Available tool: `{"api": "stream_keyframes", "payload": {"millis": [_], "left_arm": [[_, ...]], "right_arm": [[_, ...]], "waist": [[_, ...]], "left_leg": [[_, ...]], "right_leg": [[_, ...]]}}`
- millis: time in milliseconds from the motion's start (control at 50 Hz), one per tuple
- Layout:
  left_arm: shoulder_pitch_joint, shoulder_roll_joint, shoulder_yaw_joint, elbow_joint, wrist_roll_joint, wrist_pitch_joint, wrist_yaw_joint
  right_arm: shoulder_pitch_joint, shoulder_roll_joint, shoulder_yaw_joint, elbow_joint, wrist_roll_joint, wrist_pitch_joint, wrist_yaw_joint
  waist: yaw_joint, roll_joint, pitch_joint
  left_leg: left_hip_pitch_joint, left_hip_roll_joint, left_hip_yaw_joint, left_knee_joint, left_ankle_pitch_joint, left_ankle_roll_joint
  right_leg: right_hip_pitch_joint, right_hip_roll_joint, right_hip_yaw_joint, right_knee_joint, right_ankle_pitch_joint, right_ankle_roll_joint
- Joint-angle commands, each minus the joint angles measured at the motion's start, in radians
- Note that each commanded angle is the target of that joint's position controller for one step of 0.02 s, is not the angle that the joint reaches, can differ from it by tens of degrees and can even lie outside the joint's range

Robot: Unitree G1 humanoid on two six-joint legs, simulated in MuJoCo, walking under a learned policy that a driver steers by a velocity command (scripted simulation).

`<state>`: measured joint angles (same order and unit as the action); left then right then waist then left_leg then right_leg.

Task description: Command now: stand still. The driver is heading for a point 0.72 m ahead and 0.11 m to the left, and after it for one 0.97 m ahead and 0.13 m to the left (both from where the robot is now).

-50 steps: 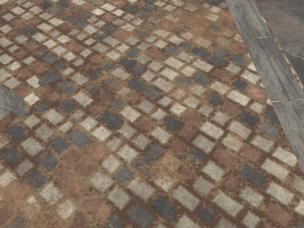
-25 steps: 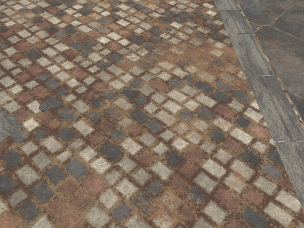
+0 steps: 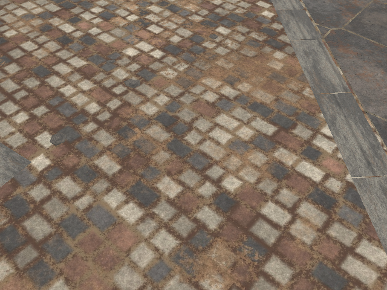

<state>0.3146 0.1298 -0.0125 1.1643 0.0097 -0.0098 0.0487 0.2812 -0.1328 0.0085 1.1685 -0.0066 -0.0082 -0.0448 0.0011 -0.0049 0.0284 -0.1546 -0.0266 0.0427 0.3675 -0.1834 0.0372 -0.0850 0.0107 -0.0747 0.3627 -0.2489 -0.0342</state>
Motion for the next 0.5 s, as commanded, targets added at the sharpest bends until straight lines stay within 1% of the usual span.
{"api": "stream_keyframes", "payload": {"millis": [20, 200, 220, 240, 260, 280, 300, 320, 340, 360, 380, 400, 420, 440, 480, 500], "left_arm": [[0.083, 0.065, 0.007, 0.001, 0.000, -0.003, 0.002], [0.105, 0.051, 0.003, 0.008, 0.001, -0.007, 0.002], [0.117, 0.047, 0.002, 0.011, 0.002, -0.007, 0.001], [0.126, 0.058, 0.008, 0.012, 0.003, -0.005, 0.000], [0.135, 0.078, 0.018, 0.010, 0.004, -0.001, -0.001], [0.142, 0.093, 0.026, 0.003, 0.004, 0.004, -0.003], [0.166, 0.103, 0.033, 0.001, 0.004, 0.008, -0.005], [0.206, 0.116, 0.041, 0.007, 0.003, 0.009, -0.006], [0.234, 0.138, 0.052, 0.015, 0.005, 0.007, -0.006], [0.237, 0.142, 0.059, 0.014, 0.007, 0.003, -0.006], [0.233, 0.144, 0.063, 0.009, 0.015, -0.004, -0.008], [0.223, 0.150, 0.067, 0.002, 0.019, -0.013, -0.011], [0.205, 0.154, 0.070, -0.006, 0.017, -0.022, -0.013], [0.186, 0.149, 0.070, -0.014, 0.014, -0.031, -0.014], [0.163, 0.151, 0.073, -0.024, 0.010, -0.043, -0.017], [0.146, 0.156, 0.075, -0.029, 0.007, -0.046, -0.018]], "right_arm": [[0.067, -0.072, -0.008, -0.003, 0.000, -0.003, -0.002], [0.085, -0.062, -0.005, 0.005, 0.001, -0.002, -0.001], [0.094, -0.057, -0.004, 0.009, 0.000, -0.001, 0.000], [0.093, -0.066, -0.008, 0.007, -0.001, 0.002, 0.001], [0.091, -0.077, -0.014, 0.000, -0.002, 0.005, 0.002], [0.085, -0.082, -0.019, -0.011, -0.005, 0.008, 0.006], [0.062, -0.077, -0.021, -0.029, -0.012, 0.009, 0.012], [0.032, -0.053, -0.017, -0.051, -0.018, 0.006, 0.019], [0.003, -0.027, -0.012, -0.073, -0.030, -0.001, 0.027], [-0.030, -0.038, -0.015, -0.098, -0.038, -0.010, 0.034], [-0.050, -0.059, -0.023, -0.118, -0.035, -0.019, 0.040], [-0.053, -0.072, -0.030, -0.131, -0.033, -0.027, 0.047], [-0.046, -0.073, -0.034, -0.140, -0.029, -0.036, 0.053], [-0.051, -0.072, -0.036, -0.151, -0.022, -0.044, 0.057], [-0.046, -0.064, -0.042, -0.164, -0.013, -0.052, 0.062], [-0.013, -0.057, -0.044, -0.159, -0.010, -0.054, 0.063]], "waist": [[-0.001, 0.007, 0.058], [-0.002, 0.004, 0.064], [-0.001, 0.003, 0.044], [0.002, -0.001, 0.052], [0.006, -0.014, 0.063], [0.013, -0.040, 0.091], [0.028, -0.061, 0.142], [0.048, -0.103, 0.176], [0.058, -0.146, 0.196], [0.063, -0.141, 0.211], [0.059, -0.114, 0.203], [0.048, -0.086, 0.186], [0.032, -0.076, 0.172], [0.021, -0.077, 0.167], [0.006, -0.087, 0.150], [-0.016, -0.086, 0.142]], "left_leg": [[-0.012, 0.122, -0.126, -0.062, 0.120, 0.017], [-0.020, 0.120, -0.125, -0.061, 0.097, 0.015], [-0.014, 0.110, -0.121, -0.065, 0.027, 0.016], [-0.029, 0.092, -0.112, -0.053, -0.065, 0.020], [-0.060, 0.065, -0.094, -0.017, -0.192, 0.031], [-0.117, 0.041, -0.076, 0.025, -0.324, 0.042], [-0.204, 0.024, -0.062, 0.076, -0.390, 0.046], [-0.283, 0.001, -0.026, 0.163, -0.370, 0.043], [-0.331, -0.001, 0.030, 0.273, -0.284, 0.034], [-0.371, 0.038, 0.026, 0.359, -0.236, 0.034], [-0.419, 0.057, 0.007, 0.422, -0.252, 0.034], [-0.454, 0.074, -0.009, 0.457, -0.257, 0.033], [-0.450, 0.088, -0.017, 0.442, -0.248, 0.032], [-0.415, 0.089, -0.011, 0.397, -0.234, 0.029], [-0.298, 0.063, 0.027, 0.303, -0.193, 0.026], [-0.198, 0.045, 0.055, 0.232, -0.147, 0.028]], "right_leg": [[-0.065, -0.116, 0.114, -0.073, 0.099, -0.017], [-0.076, -0.116, 0.116, -0.076, 0.087, -0.019], [-0.070, -0.109, 0.115, -0.085, 0.017, -0.021], [-0.078, -0.096, 0.113, -0.085, -0.079, -0.028], [-0.091, -0.085, 0.119, -0.078, -0.224, -0.044], [-0.115, -0.094, 0.152, -0.090, -0.378, -0.068], [-0.126, -0.127, 0.211, -0.125, -0.499, -0.096], [-0.106, -0.191, 0.302, -0.181, -0.584, -0.132], [-0.085, -0.277, 0.403, -0.242, -0.628, -0.176], [-0.091, -0.335, 0.461, -0.279, -0.594, -0.208], [-0.065, -0.353, 0.477, -0.293, -0.531, -0.223], [-0.027, -0.352, 0.462, -0.289, -0.471, -0.224], [-0.018, -0.341, 0.427, -0.275, -0.423, -0.214], [-0.030, -0.315, 0.379, -0.263, -0.370, -0.195], [-0.078, -0.267, 0.292, -0.229, -0.279, -0.170], [-0.131, -0.245, 0.249, -0.198, -0.258, -0.161]]}}
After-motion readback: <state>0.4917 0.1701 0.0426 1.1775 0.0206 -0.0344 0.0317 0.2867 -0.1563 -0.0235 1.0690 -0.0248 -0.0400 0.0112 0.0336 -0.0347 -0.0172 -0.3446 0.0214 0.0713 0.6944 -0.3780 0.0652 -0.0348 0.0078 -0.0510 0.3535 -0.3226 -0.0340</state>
